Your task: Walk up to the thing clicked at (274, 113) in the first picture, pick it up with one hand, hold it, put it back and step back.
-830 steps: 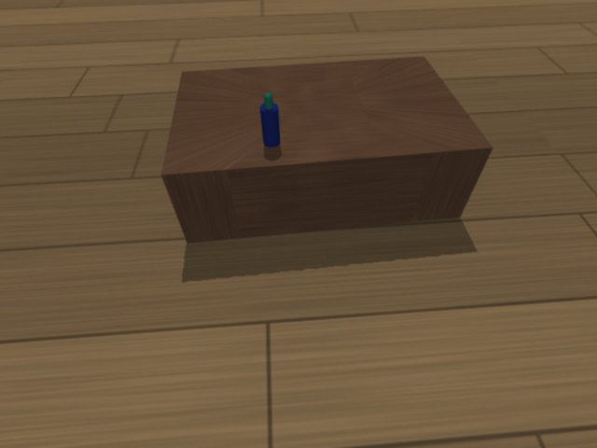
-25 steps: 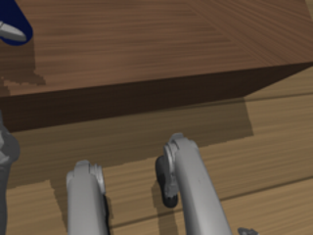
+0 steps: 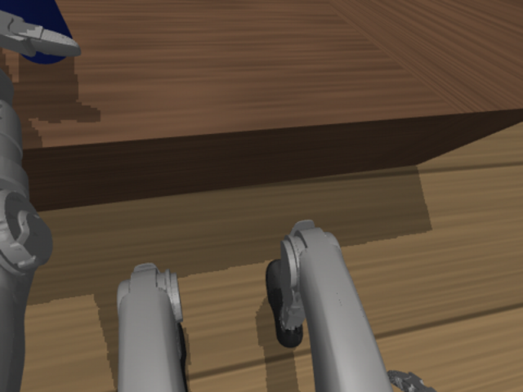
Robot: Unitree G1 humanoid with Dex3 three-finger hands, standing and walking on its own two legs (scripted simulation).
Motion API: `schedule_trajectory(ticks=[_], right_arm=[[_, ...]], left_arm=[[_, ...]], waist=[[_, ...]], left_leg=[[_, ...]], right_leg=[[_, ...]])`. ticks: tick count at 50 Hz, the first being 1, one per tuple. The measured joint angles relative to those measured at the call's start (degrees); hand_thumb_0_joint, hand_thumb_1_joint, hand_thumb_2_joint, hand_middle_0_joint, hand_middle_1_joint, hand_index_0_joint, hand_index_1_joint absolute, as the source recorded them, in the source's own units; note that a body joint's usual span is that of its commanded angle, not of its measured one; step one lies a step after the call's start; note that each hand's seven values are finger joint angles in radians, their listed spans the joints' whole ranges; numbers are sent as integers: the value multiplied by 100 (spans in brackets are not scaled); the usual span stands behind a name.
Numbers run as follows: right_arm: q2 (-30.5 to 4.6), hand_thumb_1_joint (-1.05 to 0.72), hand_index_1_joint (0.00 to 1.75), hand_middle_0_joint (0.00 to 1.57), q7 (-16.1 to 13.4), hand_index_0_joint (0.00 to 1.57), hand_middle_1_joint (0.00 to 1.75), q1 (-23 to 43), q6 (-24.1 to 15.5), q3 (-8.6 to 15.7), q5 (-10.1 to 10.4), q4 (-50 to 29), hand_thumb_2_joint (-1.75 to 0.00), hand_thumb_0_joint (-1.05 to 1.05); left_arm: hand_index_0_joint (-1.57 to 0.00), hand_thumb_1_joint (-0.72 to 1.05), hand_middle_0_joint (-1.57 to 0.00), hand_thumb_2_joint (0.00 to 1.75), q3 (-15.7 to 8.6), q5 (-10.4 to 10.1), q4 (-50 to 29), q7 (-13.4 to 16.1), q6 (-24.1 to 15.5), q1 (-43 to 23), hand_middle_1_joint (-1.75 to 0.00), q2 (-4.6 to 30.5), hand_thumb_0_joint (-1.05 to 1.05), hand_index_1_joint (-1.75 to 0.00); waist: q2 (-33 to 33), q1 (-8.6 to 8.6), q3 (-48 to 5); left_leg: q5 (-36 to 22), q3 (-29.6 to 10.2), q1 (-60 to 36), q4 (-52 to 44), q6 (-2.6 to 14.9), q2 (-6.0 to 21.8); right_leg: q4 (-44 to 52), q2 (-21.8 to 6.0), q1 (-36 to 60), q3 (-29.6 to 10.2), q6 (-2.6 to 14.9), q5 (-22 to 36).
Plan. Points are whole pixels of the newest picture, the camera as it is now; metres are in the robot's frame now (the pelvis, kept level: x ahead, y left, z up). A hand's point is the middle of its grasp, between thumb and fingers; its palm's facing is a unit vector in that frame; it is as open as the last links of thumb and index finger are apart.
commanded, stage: close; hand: left
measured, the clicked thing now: out of the picture +0.61 +0.18 +0.05
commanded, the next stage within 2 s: settle in 0.22 s
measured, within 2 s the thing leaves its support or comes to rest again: leaves its support in 0.64 s
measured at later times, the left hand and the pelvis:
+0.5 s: hand out of the picture +0.61 +0.18 +0.02, palm faces +0.16 -0.98 -0.06, open 11.4 cm; pelvis +0.00 +0.00 -0.01, yaw +0 degrees
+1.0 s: hand out of the picture +0.62 +0.17 +0.09, palm faces +0.14 -0.99 -0.04, open 9.3 cm; pelvis +0.02 +0.00 +0.07, yaw +0 degrees
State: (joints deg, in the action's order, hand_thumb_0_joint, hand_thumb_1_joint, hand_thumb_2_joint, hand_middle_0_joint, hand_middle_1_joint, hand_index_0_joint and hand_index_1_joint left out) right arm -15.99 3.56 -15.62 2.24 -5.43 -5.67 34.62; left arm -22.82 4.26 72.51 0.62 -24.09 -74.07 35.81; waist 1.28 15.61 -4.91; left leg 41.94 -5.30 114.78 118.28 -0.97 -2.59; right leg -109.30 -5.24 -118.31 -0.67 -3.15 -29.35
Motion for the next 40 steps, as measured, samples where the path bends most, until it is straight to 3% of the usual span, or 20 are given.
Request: schedule_trajectory(ticks=[13,18,30,40], right_arm=[[-67,-90,30,21,1,20,30,13,38,-48,1,-20,-88,0],[-72,-90,30,21,0,20,30,-21,60,-48,49,-71,-88,0],[-4,-90,30,21,-117,20,30,54,37,6,122,-38,-89,0],[44,-89,30,21,-218,20,30,17,40,48,249,-72,-89,0]], left_arm=[[-47,-49,-45,32,26,66,180,-77,12,-214,-45,208,0,-43],[-58,-42,-56,42,54,-2,61,-149,107,-95,-56,128,-1,-54],[-84,-24,-83,73,182,-40,-489,-15,382,210,-88,-121,-1,-88],[-76,-23,-80,96,133,-187,-942,-39,808,638,-102,-336,0,-100]], waist=[[6,68,29],[0,27,8],[4,-33,-31],[106,-106,-88]], left_leg=[[-48,-23,184,165,-12,-4],[-52,-10,172,155,-14,-11],[-14,-4,-71,-54,3,-2],[-1,60,-641,-602,47,76]], right_leg=[[-136,18,-178,-1,-31,71],[-139,11,-171,-13,-25,66],[52,-4,81,6,-35,6],[563,26,630,10,-35,-20]])
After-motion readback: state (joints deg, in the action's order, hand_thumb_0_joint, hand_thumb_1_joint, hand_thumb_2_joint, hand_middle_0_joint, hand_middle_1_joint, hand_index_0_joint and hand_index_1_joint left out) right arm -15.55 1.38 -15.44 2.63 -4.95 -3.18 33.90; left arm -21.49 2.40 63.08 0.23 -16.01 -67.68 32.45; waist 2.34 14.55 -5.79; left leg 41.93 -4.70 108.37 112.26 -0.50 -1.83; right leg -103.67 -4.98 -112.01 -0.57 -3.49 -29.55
